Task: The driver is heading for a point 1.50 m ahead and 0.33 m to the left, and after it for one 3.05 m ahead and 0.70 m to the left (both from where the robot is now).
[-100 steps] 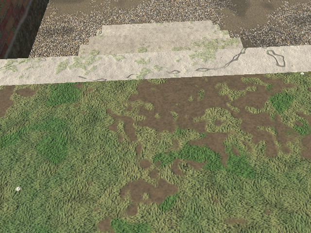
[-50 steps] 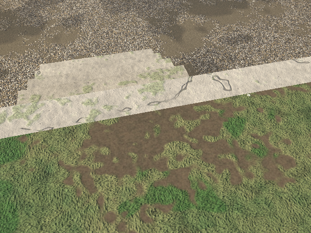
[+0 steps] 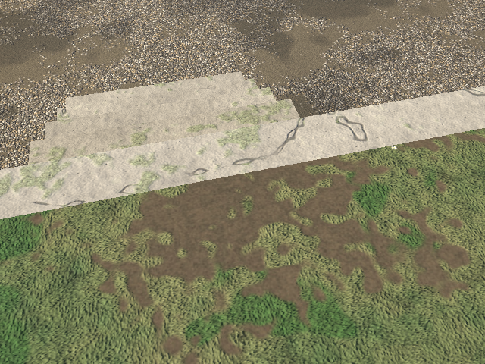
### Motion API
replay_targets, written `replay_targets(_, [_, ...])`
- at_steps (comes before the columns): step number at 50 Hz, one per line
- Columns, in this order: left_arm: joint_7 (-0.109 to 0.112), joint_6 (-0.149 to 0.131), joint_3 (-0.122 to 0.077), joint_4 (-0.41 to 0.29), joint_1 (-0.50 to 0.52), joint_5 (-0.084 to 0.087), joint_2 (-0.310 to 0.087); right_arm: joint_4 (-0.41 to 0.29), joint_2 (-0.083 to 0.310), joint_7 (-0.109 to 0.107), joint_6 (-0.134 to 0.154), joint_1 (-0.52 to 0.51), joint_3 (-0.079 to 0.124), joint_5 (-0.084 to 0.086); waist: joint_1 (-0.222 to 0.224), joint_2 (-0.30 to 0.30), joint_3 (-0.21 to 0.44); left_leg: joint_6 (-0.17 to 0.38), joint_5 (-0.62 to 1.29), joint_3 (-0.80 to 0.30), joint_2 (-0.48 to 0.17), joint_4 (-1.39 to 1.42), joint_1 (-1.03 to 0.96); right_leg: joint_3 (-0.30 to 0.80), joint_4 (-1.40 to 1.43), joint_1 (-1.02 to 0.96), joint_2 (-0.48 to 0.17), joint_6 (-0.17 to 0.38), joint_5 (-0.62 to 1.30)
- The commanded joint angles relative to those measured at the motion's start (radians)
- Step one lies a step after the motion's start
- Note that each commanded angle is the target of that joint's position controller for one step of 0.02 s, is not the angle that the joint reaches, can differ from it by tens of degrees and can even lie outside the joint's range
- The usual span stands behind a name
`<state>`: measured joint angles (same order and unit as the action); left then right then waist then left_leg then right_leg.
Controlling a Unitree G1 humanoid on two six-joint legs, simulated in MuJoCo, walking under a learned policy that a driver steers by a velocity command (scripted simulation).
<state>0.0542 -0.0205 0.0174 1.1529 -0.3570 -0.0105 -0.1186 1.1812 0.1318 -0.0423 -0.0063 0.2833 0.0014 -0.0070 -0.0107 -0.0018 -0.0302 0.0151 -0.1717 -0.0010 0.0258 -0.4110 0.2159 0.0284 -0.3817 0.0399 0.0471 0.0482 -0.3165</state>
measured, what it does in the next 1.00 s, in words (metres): stands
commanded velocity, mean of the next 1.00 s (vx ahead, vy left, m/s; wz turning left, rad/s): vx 0.01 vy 0.00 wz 0.00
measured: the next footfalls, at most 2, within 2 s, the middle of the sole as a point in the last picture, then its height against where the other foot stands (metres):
left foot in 1.24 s outside the picture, level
right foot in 1.76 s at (266, 354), level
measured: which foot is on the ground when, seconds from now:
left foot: down 0.00-0.96, up 0.98-1.00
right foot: down 0.00-1.00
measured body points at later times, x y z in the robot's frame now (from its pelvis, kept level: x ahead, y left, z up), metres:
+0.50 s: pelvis +0.01 -0.01 +0.00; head +0.01 -0.01 +0.45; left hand -0.04 +0.20 -0.16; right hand -0.02 -0.22 -0.17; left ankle +0.03 +0.11 -0.74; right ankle -0.07 -0.09 -0.74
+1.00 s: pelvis +0.02 -0.01 +0.00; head +0.02 -0.02 +0.45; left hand -0.05 +0.19 -0.16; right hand -0.01 -0.22 -0.17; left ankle +0.03 +0.11 -0.74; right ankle -0.07 -0.09 -0.74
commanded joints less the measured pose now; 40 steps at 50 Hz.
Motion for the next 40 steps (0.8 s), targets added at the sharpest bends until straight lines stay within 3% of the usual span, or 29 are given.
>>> replay_targets(1, [0.002,-0.003,-0.009,0.001,-0.098,0.0,-0.067,-0.003,0.068,-0.002,0.002,0.07,0.008,0.0,0.0,-0.008,-0.061,0.029,0.136,-0.098,-0.104,0.038,-0.068,0.088,0.081,0.136,-0.127,0.02,0.222])
replay_targets(40, [0.002,-0.009,-0.006,-0.005,-0.143,0.001,-0.055,0.005,0.051,-0.006,0.002,0.098,0.0,0.004,0.003,-0.012,-0.068,0.015,0.153,-0.08,-0.108,0.012,-0.058,0.084,0.08,0.109,-0.133,0.019,0.329])
Keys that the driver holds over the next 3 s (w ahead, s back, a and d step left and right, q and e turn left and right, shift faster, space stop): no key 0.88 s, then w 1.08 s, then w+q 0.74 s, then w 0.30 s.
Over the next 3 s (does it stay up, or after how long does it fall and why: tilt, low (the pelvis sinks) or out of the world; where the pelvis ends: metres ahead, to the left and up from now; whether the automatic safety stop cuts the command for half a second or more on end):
stays up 1.07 0.14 -0.01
